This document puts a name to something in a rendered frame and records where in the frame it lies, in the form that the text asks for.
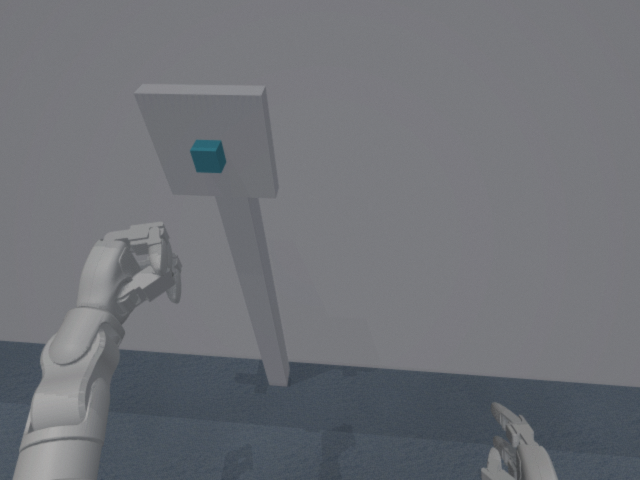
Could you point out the robot left forearm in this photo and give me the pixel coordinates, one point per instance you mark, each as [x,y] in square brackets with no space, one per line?
[66,425]

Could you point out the panel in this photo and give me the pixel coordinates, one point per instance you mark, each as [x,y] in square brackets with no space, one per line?
[176,116]

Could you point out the robot left hand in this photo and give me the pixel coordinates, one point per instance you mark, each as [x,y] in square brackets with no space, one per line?
[113,280]

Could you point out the robot right hand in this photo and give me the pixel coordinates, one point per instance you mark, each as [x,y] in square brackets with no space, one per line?
[528,462]

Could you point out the button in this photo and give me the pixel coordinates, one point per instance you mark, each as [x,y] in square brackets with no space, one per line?
[208,156]

